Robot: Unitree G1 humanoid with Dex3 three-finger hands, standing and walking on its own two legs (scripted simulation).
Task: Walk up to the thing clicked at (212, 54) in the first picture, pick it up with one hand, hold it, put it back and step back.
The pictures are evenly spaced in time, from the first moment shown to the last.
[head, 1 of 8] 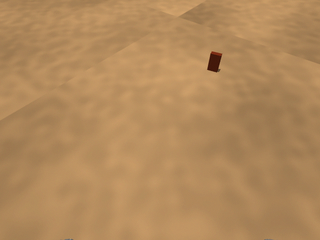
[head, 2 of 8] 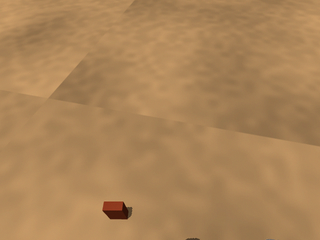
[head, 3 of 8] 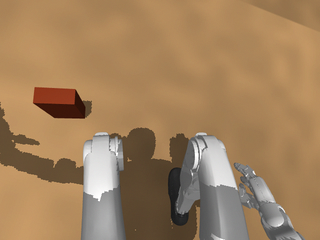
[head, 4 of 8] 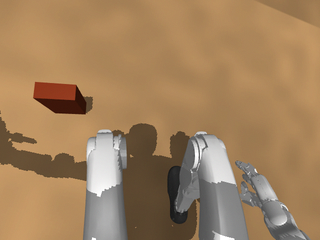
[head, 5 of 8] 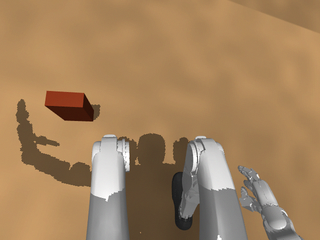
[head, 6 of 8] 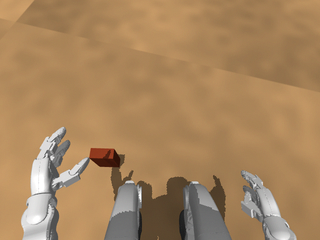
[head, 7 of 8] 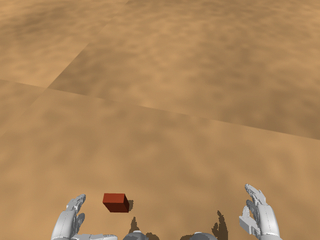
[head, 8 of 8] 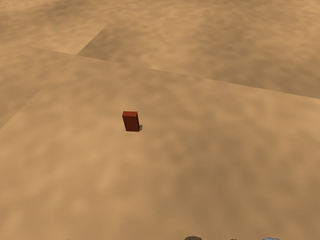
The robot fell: no
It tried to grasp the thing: yes
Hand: left
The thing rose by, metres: 0.00
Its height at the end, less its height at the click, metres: +0.00
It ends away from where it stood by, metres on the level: 0.00
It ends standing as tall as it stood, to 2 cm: yes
